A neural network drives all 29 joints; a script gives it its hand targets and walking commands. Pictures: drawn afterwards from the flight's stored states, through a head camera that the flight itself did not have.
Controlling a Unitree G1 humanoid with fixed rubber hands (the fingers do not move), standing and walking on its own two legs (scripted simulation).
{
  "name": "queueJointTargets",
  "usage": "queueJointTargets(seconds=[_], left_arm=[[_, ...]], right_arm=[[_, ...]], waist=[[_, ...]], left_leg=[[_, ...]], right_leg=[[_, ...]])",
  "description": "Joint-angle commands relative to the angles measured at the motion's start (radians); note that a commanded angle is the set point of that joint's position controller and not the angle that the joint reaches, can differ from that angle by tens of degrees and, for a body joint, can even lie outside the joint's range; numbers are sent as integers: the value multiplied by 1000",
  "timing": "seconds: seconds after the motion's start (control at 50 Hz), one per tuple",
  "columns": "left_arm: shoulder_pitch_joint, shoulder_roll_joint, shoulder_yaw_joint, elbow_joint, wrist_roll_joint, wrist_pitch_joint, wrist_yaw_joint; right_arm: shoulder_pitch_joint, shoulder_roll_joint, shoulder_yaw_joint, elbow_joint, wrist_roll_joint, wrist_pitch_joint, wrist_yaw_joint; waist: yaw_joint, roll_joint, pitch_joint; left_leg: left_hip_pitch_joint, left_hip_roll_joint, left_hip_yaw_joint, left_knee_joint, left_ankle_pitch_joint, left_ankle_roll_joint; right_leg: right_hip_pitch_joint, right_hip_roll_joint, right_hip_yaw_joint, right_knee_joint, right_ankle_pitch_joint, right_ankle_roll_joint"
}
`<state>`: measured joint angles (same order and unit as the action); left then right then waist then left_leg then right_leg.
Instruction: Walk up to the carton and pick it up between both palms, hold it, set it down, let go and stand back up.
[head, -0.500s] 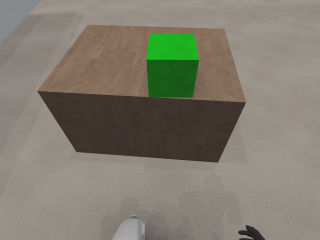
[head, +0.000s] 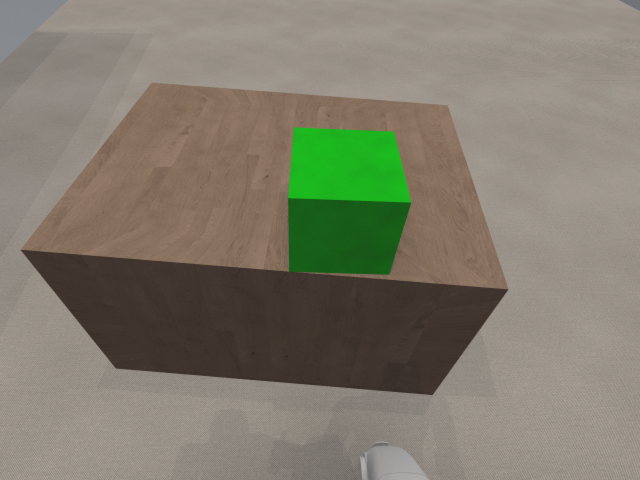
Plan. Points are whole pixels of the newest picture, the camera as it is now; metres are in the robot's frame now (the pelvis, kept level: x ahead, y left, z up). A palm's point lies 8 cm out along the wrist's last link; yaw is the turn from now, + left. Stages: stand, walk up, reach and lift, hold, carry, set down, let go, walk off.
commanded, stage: walk up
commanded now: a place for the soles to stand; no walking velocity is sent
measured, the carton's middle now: (341, 201) +0.65 -0.08 -0.07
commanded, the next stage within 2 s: none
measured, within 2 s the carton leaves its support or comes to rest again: neither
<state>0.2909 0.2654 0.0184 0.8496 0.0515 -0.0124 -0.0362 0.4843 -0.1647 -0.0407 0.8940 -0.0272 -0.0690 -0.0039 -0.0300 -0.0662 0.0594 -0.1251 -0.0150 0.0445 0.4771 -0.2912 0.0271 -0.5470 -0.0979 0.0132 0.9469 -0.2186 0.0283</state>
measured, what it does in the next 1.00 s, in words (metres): walks ahead: right foot, then left foot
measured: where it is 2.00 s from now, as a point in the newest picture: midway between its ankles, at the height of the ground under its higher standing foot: outside the picture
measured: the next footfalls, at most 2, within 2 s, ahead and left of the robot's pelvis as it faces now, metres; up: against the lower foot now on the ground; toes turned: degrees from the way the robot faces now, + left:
right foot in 0.12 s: +0.20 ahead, -0.16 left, +0.00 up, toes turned -5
left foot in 0.56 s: +0.23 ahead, +0.07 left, +0.00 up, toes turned +0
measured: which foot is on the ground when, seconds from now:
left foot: down 0.00-0.16, up 0.18-0.54, down 0.56-1.00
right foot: up 0.00-0.10, down 0.12-1.00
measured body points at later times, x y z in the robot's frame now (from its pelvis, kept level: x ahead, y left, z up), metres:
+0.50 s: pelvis +0.13 -0.06 +0.00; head +0.17 -0.08 +0.44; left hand +0.16 +0.18 -0.14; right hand +0.19 -0.31 -0.16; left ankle +0.19 +0.09 -0.70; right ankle +0.16 -0.16 -0.74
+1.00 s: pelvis +0.12 -0.03 -0.01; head +0.14 -0.05 +0.44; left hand +0.19 +0.22 -0.14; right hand +0.22 -0.27 -0.16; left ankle +0.19 +0.07 -0.74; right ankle +0.16 -0.16 -0.74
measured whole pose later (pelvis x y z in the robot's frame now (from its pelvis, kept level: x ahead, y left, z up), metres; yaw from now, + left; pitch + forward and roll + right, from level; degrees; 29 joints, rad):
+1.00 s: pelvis +0.12 -0.03 -0.01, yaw -2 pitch -2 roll +0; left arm 0.26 0.23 -0.02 0.90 0.00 0.00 0.01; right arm 0.11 -0.23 0.00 0.93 -0.01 0.05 0.01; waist 0.00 0.05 0.08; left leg -0.34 0.01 0.05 0.59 -0.22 0.02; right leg -0.30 -0.03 -0.05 0.59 -0.25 0.00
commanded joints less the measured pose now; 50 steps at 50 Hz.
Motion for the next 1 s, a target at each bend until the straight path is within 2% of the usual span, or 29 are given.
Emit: queueJointTargets(seconds=[0.0,0.04,0.06,0.08,0.1,0.12,0.14,0.16,0.2,0.22,0.24,0.28,0.34,0.38,0.42,0.46,0.5,0.52,0.54,0.56,0.58,0.6,0.62,0.66,0.72,0.78,0.82,0.9,0.98], left_arm=[[-44,29,5,-79,5,-30,1],[43,32,15,-50,9,-42,18],[117,53,23,-26,11,-52,27],[206,93,36,4,10,-60,36],[274,142,55,9,15,-63,42],[259,169,58,-11,1,-54,46],[245,219,78,-4,-45,-33,55],[212,192,71,-15,-62,-26,58],[192,135,43,-34,-55,-27,63],[168,123,38,-47,-43,-31,69],[135,104,33,-51,-32,-36,68],[103,61,25,-43,-31,-48,60],[84,24,12,-44,-43,-63,61],[53,38,14,-54,-42,-59,64],[48,70,22,-57,-37,-46,65],[67,99,27,-56,-30,-31,62],[7,135,25,-66,-30,-14,58],[-11,133,16,-66,-32,-9,54],[7,110,9,-66,-41,-5,49],[58,73,2,-70,-51,-2,49],[115,15,-19,-54,-62,11,60],[128,3,-26,-32,-57,23,70],[97,28,-19,-30,-48,20,74],[40,76,-8,-39,-50,11,69],[51,56,-9,-23,-39,1,66],[21,77,-7,-32,-45,-11,65],[-21,97,-2,-36,-50,-13,59],[-94,139,12,-40,-55,-10,53],[-84,127,9,-29,-49,-6,48]], right_arm=[[-14,-199,-33,-66,-29,-26,4],[-32,-212,-26,-56,-35,-12,3],[-28,-199,-15,-53,-36,-5,4],[9,-163,4,-42,-32,2,8],[68,-98,27,-43,-23,8,11],[131,-62,32,-52,-21,26,5],[145,-124,12,-47,-8,51,-5],[96,-173,5,-44,-20,61,-10],[-5,-192,0,-49,-18,57,-3],[-28,-170,3,-41,-9,56,2],[-41,-144,7,-44,-6,55,4],[-54,-115,17,-44,-10,50,3],[-82,-78,33,-31,-14,57,-8],[-121,-70,39,-31,-8,64,-15],[-177,-73,42,-33,-3,69,-23],[-210,-86,39,-29,-10,78,-29],[-196,-114,29,-25,-12,79,-33],[-181,-140,27,-25,-8,74,-32],[-190,-190,15,-30,-4,70,-33],[-218,-235,0,-37,3,73,-32],[-289,-260,-7,-36,45,85,-26],[-372,-280,-15,-39,66,92,-25],[-406,-253,-5,-40,67,91,-18],[-384,-219,6,-52,49,95,-11],[-402,-224,5,-45,33,102,-8],[-409,-203,9,-46,37,114,-1],[-389,-191,13,-40,36,118,0],[-340,-168,22,-21,15,101,8],[-320,-182,22,-6,15,75,9]], waist=[[-10,236,112],[33,199,88],[61,131,58],[85,28,5],[91,-128,-77],[46,-204,-62],[66,-239,-44],[65,-200,-23],[83,-110,38],[75,-89,55],[59,-87,56],[42,-91,25],[21,-67,-50],[12,-68,-46],[30,-84,-48],[51,-80,-61],[19,-55,-72],[-4,-15,-78],[-1,62,-96],[29,170,-119],[72,259,-106],[79,325,-82],[80,328,-65],[47,301,-51],[57,259,-60],[44,167,-77],[22,76,-44],[-12,-66,-30],[0,-64,-52]], left_leg=[[-137,245,-167,-178,-15,168],[-165,248,-146,-55,154,140],[-201,220,-118,41,192,112],[-218,152,-71,202,195,73],[-277,59,21,426,5,24],[-339,-20,16,591,-328,-18],[-400,9,4,680,-373,-32],[-434,38,-30,736,-356,-38],[-450,66,-83,730,-295,-31],[-423,82,-90,670,-250,-32],[-386,89,-95,631,-209,-36],[-345,81,-84,603,-138,-43],[-244,69,-61,509,-70,-54],[-204,66,-40,408,-25,-59],[-175,52,-9,316,31,-62],[-128,46,5,250,68,-56],[-22,48,4,119,168,-32],[31,73,-36,27,275,-12],[58,145,-125,26,419,12],[48,249,-242,9,440,62],[-102,310,-274,-41,431,157],[-226,326,-290,-95,281,206],[-272,298,-281,-119,200,188],[-264,231,-206,-123,164,146],[-250,217,-190,-92,100,124],[-217,181,-169,-75,-38,90],[-193,136,-150,-48,-137,56],[-104,65,-82,72,-53,14],[-95,81,-98,26,-29,14]], right_leg=[[94,0,-35,-277,55,-15],[251,23,-60,-363,119,-37],[364,46,-72,-406,182,-50],[462,41,-41,-433,246,-65],[550,-114,150,-463,267,-90],[522,-272,442,-571,204,-135],[513,-343,588,-675,-38,-232],[482,-356,663,-744,-223,-253],[429,-267,476,-749,-216,-180],[387,-231,360,-721,-89,-148],[362,-201,279,-707,45,-142],[374,-153,182,-662,268,-159],[363,-140,73,-559,667,-199],[328,-135,26,-520,787,-204],[324,-114,10,-482,810,-194],[310,-128,40,-454,735,-193],[239,-138,64,-415,585,-186],[195,-131,76,-400,461,-166],[166,-91,71,-375,283,-131],[155,-11,12,-285,56,-105],[263,64,-57,-219,-142,-83],[333,76,-64,-200,-214,-79],[358,68,-43,-227,-213,-80],[335,69,-49,-271,-130,-78],[337,67,-51,-317,-76,-77],[289,27,-8,-398,-94,-86],[210,-13,67,-505,-171,-97],[110,-110,178,-664,-283,-131],[142,-79,126,-641,-263,-117]])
